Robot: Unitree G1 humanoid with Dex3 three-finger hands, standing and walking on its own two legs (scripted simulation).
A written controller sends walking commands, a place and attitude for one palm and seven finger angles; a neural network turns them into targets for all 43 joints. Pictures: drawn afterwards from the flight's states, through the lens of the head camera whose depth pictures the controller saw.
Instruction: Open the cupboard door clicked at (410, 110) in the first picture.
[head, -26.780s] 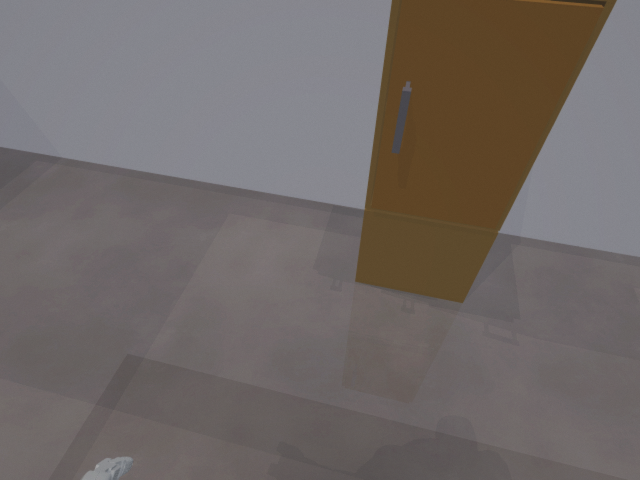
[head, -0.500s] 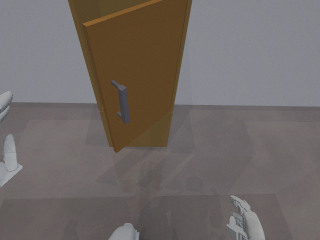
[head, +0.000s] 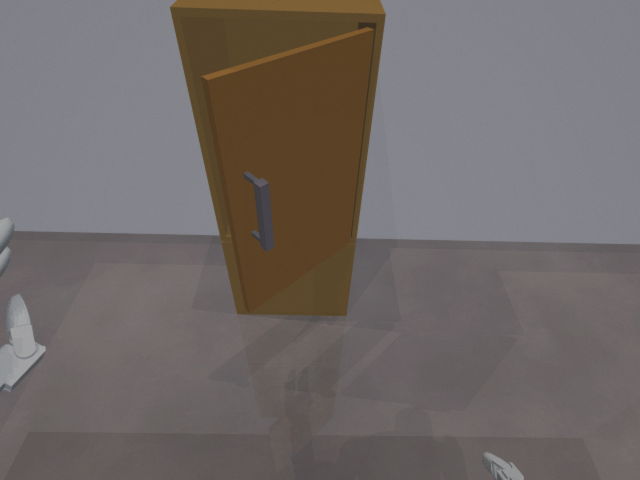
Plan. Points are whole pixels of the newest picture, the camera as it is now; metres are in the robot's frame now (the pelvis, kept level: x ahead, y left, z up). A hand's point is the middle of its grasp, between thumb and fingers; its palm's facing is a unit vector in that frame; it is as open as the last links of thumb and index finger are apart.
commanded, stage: stop stepping back and stand still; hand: left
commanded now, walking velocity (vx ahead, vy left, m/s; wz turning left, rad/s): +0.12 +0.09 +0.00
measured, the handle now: (258, 212) +0.60 +0.16 -0.02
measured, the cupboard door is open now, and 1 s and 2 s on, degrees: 44 44 44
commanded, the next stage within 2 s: let the arm hang, fingers relaxed in 1.00 s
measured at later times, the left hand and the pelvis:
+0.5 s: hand (14, 357) +0.19 +0.30 +0.15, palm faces +0.39 -0.78 -0.49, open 7.4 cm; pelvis -0.01 +0.03 +0.00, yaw +0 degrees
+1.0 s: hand out of the picture +0.16 +0.31 +0.14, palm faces +0.41 -0.78 -0.48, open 7.4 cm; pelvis -0.04 +0.05 +0.00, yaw +1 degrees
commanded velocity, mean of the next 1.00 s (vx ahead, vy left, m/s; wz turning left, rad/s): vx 0.01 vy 0.00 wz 0.00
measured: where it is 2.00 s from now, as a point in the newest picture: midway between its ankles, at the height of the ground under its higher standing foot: outside the picture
